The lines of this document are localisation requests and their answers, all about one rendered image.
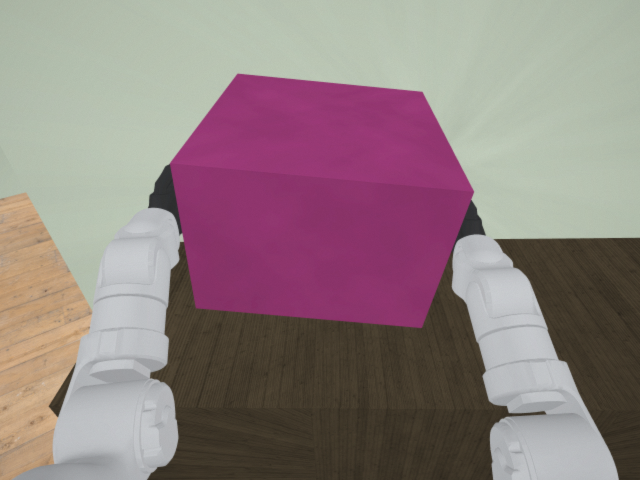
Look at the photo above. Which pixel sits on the carton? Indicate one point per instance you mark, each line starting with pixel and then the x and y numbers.
pixel 319 200

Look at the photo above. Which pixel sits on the pedestal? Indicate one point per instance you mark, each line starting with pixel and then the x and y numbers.
pixel 268 397

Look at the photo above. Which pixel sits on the robot left forearm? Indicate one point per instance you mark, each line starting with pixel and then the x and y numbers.
pixel 126 339

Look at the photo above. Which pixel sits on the robot right forearm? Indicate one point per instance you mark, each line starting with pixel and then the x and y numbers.
pixel 523 371

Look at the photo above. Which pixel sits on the right robot upper arm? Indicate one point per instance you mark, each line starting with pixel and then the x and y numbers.
pixel 548 447

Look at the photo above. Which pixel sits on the left robot hand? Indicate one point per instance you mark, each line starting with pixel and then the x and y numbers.
pixel 164 196

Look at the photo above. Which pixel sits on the right robot hand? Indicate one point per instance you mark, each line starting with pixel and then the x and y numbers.
pixel 471 225

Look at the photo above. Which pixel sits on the left robot upper arm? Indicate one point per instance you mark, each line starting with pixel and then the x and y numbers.
pixel 113 431

